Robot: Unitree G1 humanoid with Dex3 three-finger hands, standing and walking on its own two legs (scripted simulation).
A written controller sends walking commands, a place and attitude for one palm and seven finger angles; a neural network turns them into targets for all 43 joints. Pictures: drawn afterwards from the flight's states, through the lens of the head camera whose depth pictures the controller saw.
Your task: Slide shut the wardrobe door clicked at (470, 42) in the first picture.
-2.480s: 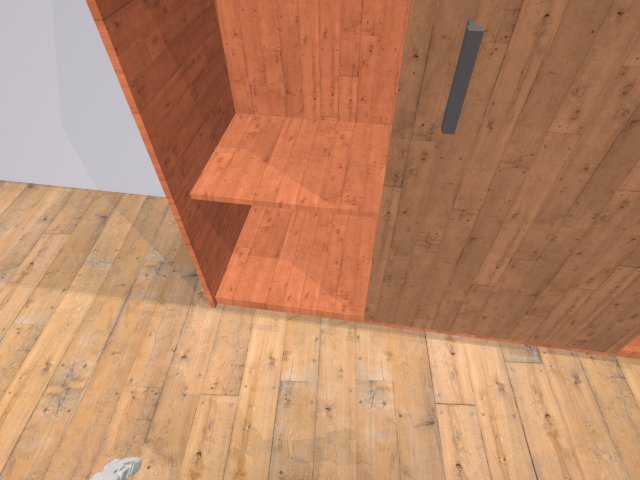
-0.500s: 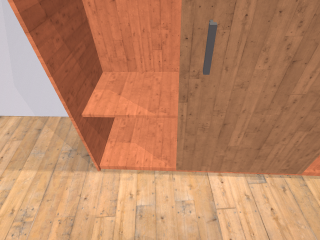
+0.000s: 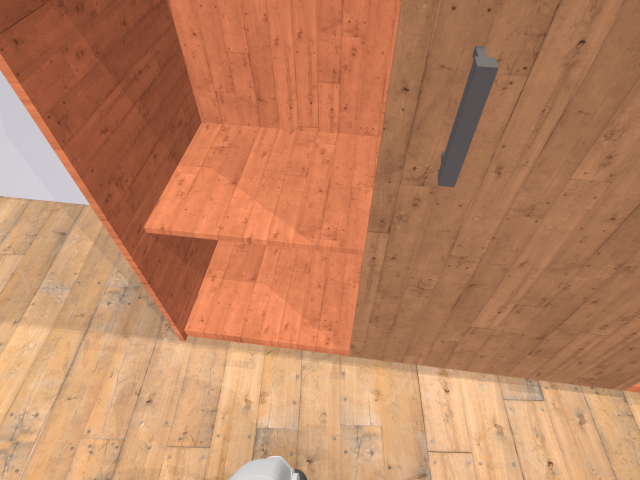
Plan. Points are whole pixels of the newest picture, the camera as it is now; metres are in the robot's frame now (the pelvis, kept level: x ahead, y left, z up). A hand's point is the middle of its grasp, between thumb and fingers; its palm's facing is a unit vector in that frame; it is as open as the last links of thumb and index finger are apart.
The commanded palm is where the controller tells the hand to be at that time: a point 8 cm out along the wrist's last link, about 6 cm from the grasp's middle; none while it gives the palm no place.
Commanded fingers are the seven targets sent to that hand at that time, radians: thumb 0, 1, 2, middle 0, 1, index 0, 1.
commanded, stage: come to a stop and stand still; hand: right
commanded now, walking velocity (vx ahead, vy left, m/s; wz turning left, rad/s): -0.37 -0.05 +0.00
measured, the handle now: (461, 120) +0.53 -0.12 +0.18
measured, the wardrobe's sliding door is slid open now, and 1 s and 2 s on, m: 0.55 0.55 0.55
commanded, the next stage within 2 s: look again from close up in 2.00 s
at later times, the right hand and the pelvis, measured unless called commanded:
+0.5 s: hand out of the picture +0.06 -0.24 -0.18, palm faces +0.10 +0.98 -0.19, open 7.3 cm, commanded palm none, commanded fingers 0.00 -0.90 -0.90 0.20 0.30 0.20 0.30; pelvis +0.02 -0.05 +0.01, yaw -2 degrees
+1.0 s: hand out of the picture +0.02 -0.20 -0.15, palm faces +0.01 +0.98 -0.22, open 7.3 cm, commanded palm none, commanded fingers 0.00 -0.90 -0.90 0.20 0.30 0.20 0.30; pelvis -0.01 -0.02 +0.02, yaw +0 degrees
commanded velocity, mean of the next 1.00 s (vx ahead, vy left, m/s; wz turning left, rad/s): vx -0.06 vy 0.05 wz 0.00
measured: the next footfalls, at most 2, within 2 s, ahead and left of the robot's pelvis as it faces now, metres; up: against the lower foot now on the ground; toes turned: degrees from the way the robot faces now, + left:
left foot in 0.02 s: +0.13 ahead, +0.09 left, +0.00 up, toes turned +6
right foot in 0.44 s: +0.12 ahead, -0.09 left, +0.00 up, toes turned -3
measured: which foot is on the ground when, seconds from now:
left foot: up 0.00-0.00, down 0.02-0.44, up 0.46-0.94, down 0.96-1.00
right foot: down 0.00-0.02, up 0.04-0.42, down 0.44-1.00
